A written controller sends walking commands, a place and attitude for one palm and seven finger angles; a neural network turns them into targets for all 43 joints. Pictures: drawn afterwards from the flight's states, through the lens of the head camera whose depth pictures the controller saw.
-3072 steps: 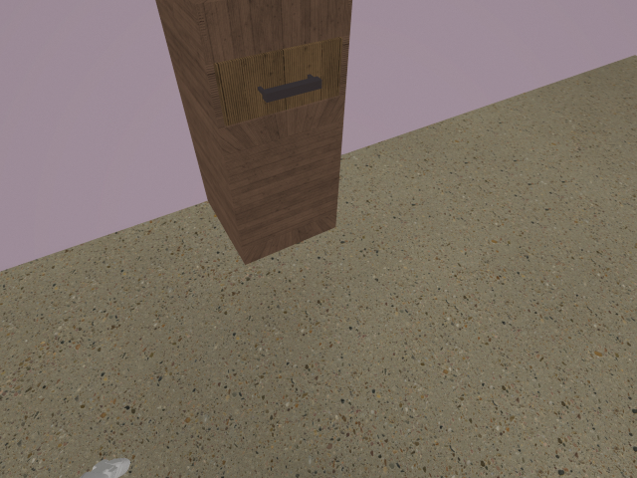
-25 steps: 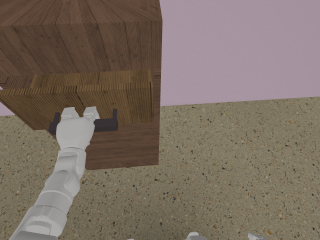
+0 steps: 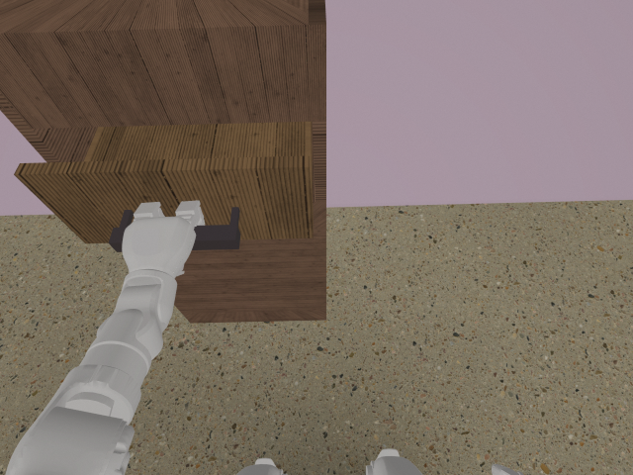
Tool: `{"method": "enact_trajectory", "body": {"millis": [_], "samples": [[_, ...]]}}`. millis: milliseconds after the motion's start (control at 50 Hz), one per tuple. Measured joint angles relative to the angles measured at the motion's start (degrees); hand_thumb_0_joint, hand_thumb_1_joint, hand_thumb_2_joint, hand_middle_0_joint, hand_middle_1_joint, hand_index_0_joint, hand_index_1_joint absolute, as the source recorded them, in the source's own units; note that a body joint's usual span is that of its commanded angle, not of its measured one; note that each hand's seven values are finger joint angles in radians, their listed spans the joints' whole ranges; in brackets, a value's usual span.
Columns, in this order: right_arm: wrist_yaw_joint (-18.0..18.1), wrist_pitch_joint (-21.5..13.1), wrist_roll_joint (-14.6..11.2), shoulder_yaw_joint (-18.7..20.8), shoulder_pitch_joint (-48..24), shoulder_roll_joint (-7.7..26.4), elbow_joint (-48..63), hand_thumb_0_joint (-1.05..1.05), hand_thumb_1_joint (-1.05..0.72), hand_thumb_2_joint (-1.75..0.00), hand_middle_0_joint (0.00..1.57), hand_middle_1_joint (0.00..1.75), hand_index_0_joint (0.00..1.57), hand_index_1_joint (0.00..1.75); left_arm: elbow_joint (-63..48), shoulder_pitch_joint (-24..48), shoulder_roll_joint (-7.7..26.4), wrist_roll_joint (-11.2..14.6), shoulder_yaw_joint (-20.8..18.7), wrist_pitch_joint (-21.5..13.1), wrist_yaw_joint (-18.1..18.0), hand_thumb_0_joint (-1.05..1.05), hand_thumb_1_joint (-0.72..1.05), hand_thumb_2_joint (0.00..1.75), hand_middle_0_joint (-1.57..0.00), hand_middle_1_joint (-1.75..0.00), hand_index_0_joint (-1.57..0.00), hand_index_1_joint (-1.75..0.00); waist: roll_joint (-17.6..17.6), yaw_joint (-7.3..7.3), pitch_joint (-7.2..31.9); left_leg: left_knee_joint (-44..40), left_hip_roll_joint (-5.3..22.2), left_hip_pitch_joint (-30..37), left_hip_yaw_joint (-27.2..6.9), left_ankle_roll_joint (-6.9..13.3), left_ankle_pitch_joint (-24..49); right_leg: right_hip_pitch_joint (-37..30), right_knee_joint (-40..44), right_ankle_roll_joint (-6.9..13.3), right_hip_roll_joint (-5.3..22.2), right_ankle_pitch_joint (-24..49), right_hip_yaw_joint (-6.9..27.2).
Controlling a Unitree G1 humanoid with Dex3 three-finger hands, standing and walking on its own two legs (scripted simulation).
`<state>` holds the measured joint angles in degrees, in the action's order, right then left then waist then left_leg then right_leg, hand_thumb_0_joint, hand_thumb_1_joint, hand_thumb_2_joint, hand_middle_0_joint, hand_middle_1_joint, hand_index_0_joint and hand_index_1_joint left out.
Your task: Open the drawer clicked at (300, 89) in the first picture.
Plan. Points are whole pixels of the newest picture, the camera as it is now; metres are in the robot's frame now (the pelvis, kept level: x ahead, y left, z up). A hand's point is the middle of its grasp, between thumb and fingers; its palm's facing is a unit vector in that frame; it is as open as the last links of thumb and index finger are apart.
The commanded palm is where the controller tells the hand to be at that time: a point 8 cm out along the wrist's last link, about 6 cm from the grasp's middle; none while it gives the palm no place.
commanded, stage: pull the drawer open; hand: left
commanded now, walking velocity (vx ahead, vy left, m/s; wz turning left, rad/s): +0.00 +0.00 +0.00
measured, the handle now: (179, 226) +0.45 +0.21 +0.00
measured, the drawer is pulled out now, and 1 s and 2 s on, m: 0.08 0.12 0.24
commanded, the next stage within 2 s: none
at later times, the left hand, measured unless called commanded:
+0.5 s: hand (174, 262) +0.40 +0.22 -0.03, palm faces -0.04 +0.00 -1.00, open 5.9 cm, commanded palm +0.36 +0.21 +0.03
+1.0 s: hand (171, 285) +0.37 +0.22 -0.03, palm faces +0.01 -0.02 -1.00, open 5.9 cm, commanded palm +0.35 +0.21 +0.03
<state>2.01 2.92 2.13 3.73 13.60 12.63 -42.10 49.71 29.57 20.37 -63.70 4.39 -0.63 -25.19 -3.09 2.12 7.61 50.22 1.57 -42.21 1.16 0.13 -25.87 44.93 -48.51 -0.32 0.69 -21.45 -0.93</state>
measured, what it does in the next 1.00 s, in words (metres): stands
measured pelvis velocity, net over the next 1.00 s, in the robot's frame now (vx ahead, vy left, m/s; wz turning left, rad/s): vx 0.02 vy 0.01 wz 0.00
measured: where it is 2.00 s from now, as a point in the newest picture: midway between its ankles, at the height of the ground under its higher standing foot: outside the picture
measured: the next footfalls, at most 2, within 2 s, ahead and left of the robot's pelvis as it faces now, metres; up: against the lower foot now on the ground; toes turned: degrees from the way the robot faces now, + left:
none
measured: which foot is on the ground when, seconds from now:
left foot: down 0.00-1.00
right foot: down 0.00-1.00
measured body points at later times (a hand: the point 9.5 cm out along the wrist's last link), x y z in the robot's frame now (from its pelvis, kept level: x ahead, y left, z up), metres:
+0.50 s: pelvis -0.03 +0.00 -0.01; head +0.07 -0.02 +0.43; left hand +0.40 +0.21 +0.03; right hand +0.01 -0.28 -0.15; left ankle -0.03 +0.12 -0.69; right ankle +0.01 -0.13 -0.69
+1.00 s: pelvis +0.02 +0.01 +0.00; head +0.10 +0.01 +0.45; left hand +0.36 +0.21 +0.03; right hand +0.16 -0.24 -0.12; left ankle -0.02 +0.12 -0.69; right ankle +0.01 -0.13 -0.69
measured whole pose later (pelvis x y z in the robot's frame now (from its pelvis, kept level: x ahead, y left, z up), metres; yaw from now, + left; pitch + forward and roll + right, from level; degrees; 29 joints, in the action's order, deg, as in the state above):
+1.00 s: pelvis +0.02 +0.01 +0.00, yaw +0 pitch +17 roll -2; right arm 1.0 2.9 1.9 3.9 9.7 13.3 -39.9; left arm 32.6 15.4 16.2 -65.2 9.8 5.3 -29.5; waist -2.9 -0.5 7.5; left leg 49.2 1.1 -38.6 1.0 1.0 -27.1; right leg 40.6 -46.2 -1.3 1.1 -22.1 -1.0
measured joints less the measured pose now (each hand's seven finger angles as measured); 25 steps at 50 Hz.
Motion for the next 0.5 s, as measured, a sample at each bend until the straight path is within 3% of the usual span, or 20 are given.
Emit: {"method": "enact_trajectory", "body": {"millis": [180,500], "samples": [[0.11,-1.5,0.15,1.41,3.35,1.77,-2.63,0.0,-0.91,-0.9,0.2,0.3,0.2,0.3,4.96,3.64,2.41,-0.58,-3.01,-3.22,-1.77,0.0,0.66,0.8,-0.35,-1.35,-0.39,-1.35,-0.02,1.37,0.12,2.7,0.25,-4.33,0.19,-0.35,0.56,4.69,-3.05,0.53,-0.24,0.53,0.27],[-0.11,-3.15,-0.33,1.06,3.18,1.86,-2.24,0.0,-0.91,-0.9,0.2,0.3,0.2,0.3,7.76,6.28,2.72,-0.23,-2.32,-2.2,-2.53,0.01,0.66,0.8,-0.36,-1.35,-0.39,-1.35,0.53,2.2,0.19,2.47,0.08,-5.62,0.56,0.05,1.78,5.84,-2.34,0.2,-0.14,2.1,0.7]]}}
